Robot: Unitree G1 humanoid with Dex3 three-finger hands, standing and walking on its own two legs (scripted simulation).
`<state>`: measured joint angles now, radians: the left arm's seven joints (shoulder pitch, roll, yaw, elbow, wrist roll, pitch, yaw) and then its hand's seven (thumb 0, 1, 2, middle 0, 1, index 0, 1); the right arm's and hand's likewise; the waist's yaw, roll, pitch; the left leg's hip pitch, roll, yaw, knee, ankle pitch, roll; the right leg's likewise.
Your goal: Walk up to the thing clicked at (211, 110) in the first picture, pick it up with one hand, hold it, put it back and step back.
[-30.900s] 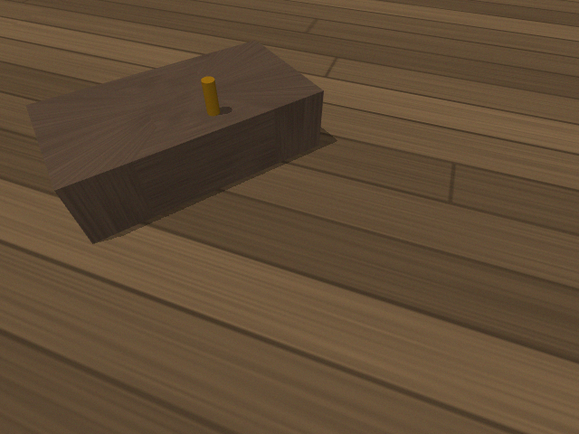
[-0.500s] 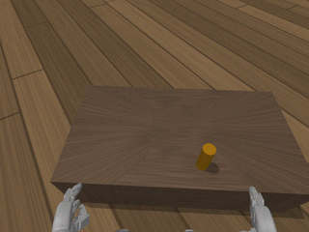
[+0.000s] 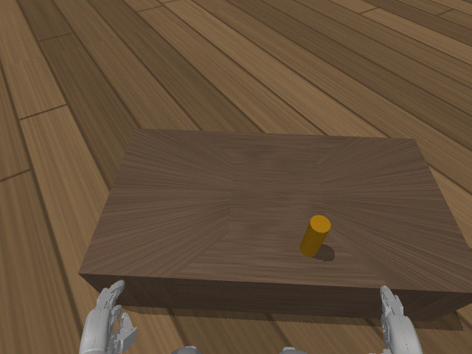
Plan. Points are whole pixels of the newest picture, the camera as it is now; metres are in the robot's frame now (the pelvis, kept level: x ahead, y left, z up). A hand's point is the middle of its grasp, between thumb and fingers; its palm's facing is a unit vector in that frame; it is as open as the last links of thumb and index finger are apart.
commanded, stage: stand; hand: right
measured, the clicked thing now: (314, 237) +0.49 -0.21 -0.31
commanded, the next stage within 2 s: none
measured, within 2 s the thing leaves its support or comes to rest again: neither
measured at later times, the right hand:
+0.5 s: hand out of the picture +0.08 -0.25 -0.11, palm faces -0.02 +0.94 -0.35, open 8.2 cm
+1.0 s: hand out of the picture +0.04 -0.25 -0.10, palm faces -0.02 +0.94 -0.34, open 7.4 cm
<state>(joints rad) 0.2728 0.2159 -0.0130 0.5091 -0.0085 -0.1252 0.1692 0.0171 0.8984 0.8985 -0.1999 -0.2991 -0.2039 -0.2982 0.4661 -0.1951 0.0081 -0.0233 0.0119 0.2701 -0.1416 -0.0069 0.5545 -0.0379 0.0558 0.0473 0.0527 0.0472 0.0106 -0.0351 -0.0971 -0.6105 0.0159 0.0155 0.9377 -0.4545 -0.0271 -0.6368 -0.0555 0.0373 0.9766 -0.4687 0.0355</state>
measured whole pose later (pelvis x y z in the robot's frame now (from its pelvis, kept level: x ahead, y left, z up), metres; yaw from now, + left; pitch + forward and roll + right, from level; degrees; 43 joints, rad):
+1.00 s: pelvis +0.00 -0.01 +0.06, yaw +0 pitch -4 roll +0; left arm 0.13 0.33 0.02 1.14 0.03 0.00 0.00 0.01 0.90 0.90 -0.20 -0.30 -0.20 -0.30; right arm 0.17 -0.31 -0.01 1.13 -0.03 -0.01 -0.01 0.01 -0.90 -0.89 0.20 0.30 0.20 0.30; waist 0.00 -0.01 0.06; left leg -0.12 0.05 0.00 0.39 -0.19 -0.04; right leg -0.12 -0.02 0.00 0.38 -0.18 0.02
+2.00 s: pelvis +0.01 +0.00 +0.06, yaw +0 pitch -3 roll +0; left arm 0.11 0.35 0.01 1.15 0.02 -0.01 0.00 0.01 0.90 0.90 -0.20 -0.30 -0.20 -0.30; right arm 0.12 -0.34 0.00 1.15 -0.02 -0.01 0.00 0.01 -0.91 -0.89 0.20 0.30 0.20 0.30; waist -0.01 -0.01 0.06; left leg -0.11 0.04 0.00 0.34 -0.18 -0.04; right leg -0.11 -0.03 0.00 0.33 -0.18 0.03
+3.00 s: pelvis -0.08 +0.03 +0.03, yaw +2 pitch -1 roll -1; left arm 0.00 0.40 0.07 0.88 0.02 0.06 0.02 0.01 0.90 0.90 -0.20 -0.30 -0.20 -0.30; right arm 0.18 -0.36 -0.05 0.94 -0.04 0.03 0.01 0.01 -0.91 -0.89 0.20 0.30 0.20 0.30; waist -0.03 -0.06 0.20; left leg -0.30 -0.04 -0.02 0.71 -0.40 0.04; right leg -0.50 0.04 0.15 0.93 -0.50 0.00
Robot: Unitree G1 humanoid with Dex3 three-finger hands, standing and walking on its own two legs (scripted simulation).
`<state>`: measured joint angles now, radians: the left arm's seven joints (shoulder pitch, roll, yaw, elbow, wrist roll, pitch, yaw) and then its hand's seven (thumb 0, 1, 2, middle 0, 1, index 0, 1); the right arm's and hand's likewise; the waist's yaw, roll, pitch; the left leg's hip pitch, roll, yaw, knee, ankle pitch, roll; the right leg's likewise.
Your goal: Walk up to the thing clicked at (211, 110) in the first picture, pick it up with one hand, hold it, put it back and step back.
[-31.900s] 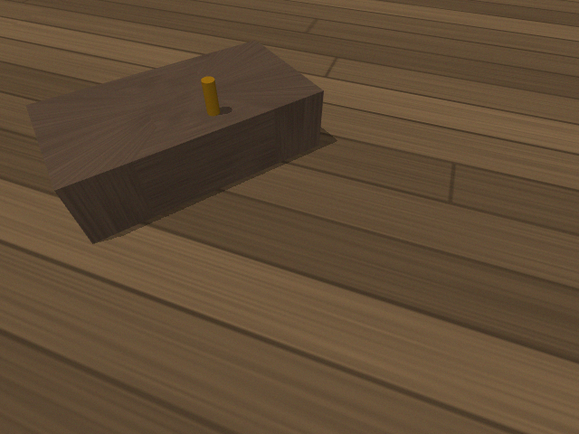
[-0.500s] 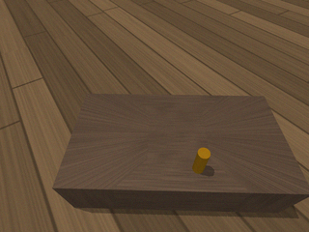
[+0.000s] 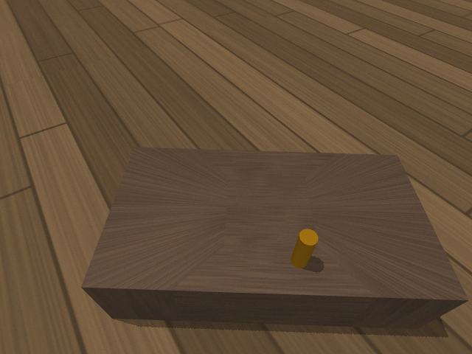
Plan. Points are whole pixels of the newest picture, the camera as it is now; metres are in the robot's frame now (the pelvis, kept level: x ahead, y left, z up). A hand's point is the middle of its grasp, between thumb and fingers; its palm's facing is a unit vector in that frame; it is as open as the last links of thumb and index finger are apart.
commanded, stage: stand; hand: right
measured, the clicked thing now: (303, 249) +0.49 -0.20 -0.37
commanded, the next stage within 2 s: step back in 1.48 s
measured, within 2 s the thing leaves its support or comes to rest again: neither
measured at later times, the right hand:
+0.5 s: hand out of the picture +0.07 -0.25 -0.16, palm faces -0.02 +0.94 -0.34, open 7.4 cm
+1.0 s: hand out of the picture +0.07 -0.25 -0.16, palm faces -0.02 +0.94 -0.34, open 7.4 cm
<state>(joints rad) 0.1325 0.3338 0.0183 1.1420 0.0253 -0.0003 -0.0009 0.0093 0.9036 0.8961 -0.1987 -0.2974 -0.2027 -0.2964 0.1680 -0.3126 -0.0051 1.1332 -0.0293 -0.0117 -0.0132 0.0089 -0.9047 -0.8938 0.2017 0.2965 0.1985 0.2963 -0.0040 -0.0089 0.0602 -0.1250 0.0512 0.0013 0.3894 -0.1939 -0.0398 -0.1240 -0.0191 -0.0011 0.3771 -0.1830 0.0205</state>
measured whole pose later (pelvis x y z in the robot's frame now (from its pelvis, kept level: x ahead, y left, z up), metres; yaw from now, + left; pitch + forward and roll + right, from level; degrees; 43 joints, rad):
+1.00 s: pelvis +0.01 +0.00 +0.00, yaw +0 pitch -3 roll +0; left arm 0.11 0.35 0.01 1.15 0.02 -0.01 0.00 0.01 0.90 0.90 -0.20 -0.30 -0.20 -0.30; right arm 0.12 -0.34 0.00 1.15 -0.02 -0.01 0.00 0.01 -0.91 -0.89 0.20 0.30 0.20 0.30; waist -0.01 -0.01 0.06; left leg -0.11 0.04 0.00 0.34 -0.18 -0.04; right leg -0.11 -0.03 0.00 0.33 -0.18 0.03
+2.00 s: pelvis -0.07 +0.03 -0.03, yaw +2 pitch -1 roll -1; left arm 0.00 0.40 0.07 0.88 0.02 0.06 0.02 0.01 0.90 0.90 -0.20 -0.30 -0.20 -0.30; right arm 0.18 -0.36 -0.05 0.94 -0.04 0.03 0.01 0.01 -0.91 -0.89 0.20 0.30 0.20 0.30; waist -0.03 -0.06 0.20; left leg -0.30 -0.04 -0.02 0.71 -0.40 0.04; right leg -0.50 0.04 0.15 0.93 -0.50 0.00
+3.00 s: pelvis -0.30 +0.04 -0.02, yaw -4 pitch -2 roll -1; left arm 0.19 0.41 0.09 0.84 0.02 0.06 0.00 0.01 0.90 0.90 -0.20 -0.30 -0.20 -0.30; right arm 0.12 -0.38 -0.04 0.79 -0.04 0.02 -0.02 0.01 -0.90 -0.89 0.21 0.30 0.20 0.30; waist 0.01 -0.03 0.18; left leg -0.40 0.05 0.02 0.64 -0.21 0.00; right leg -0.27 0.02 0.07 0.78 -0.45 0.02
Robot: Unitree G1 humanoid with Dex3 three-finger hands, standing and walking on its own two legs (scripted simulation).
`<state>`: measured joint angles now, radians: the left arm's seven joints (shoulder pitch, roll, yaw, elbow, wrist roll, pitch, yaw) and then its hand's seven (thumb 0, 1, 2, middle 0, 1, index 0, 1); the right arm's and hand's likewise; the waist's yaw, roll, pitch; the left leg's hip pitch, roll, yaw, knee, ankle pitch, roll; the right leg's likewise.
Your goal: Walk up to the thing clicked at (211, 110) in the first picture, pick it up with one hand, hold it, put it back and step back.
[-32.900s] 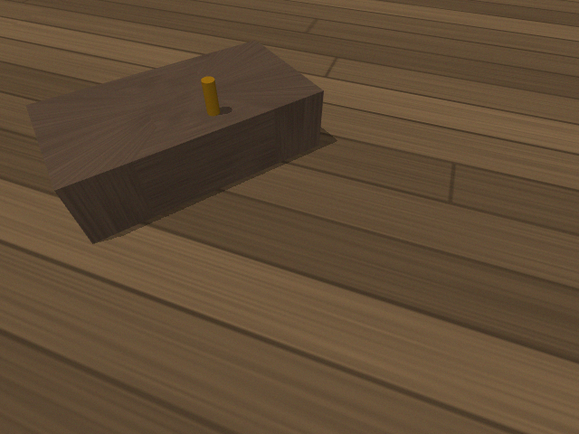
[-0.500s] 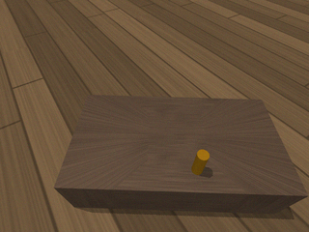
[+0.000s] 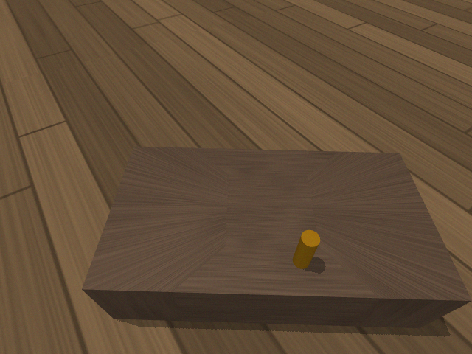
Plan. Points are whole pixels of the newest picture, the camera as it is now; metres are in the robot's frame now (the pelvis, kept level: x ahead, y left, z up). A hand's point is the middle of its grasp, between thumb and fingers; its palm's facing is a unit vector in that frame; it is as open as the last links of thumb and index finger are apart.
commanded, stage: stand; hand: right
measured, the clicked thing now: (305, 250) +0.48 -0.21 -0.37
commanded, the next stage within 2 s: step back in 0.48 s
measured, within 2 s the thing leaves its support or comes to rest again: neither
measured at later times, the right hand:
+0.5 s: hand out of the picture +0.07 -0.25 -0.16, palm faces -0.02 +0.94 -0.34, open 7.4 cm
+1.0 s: hand out of the picture -0.03 -0.24 -0.17, palm faces -0.08 +0.90 -0.42, open 7.4 cm
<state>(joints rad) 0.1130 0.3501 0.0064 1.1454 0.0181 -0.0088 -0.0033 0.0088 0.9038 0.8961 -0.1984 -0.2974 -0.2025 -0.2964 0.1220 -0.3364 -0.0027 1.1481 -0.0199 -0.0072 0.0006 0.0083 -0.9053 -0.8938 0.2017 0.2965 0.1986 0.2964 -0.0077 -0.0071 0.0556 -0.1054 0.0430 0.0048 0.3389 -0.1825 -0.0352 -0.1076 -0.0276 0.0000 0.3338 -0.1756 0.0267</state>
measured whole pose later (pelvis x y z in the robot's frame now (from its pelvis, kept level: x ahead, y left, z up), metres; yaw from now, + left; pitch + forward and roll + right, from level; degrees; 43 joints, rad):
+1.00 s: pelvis -0.08 +0.03 -0.03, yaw +2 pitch -1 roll -1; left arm 0.00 0.40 0.07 0.88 0.02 0.06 0.02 0.01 0.90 0.90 -0.20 -0.30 -0.20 -0.30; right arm 0.18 -0.36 -0.05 0.94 -0.04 0.03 0.01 0.01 -0.91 -0.89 0.20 0.30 0.20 0.30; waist -0.03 -0.06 0.20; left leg -0.30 -0.04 -0.02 0.71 -0.40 0.04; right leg -0.50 0.04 0.15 0.93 -0.50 0.00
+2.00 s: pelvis -0.32 +0.04 -0.03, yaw -4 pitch -2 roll -1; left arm 0.19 0.41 0.09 0.84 0.02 0.06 0.00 0.01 0.90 0.90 -0.20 -0.30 -0.20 -0.30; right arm 0.12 -0.38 -0.04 0.79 -0.04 0.02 -0.02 0.01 -0.90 -0.89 0.21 0.30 0.20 0.30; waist 0.01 -0.03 0.18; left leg -0.40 0.05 0.02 0.64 -0.21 0.00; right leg -0.27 0.02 0.07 0.78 -0.45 0.02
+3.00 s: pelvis -0.63 -0.03 -0.03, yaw +3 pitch -2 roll +1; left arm 0.20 0.39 0.07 0.86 0.05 0.01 0.00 0.01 0.90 0.90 -0.20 -0.30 -0.21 -0.30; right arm 0.23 -0.40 -0.05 0.93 -0.04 0.04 0.00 0.01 -0.91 -0.89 0.20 0.30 0.20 0.30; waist 0.03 0.02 0.10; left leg -0.31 -0.03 -0.05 0.78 -0.51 -0.01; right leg -0.35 -0.05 -0.06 0.70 -0.31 -0.03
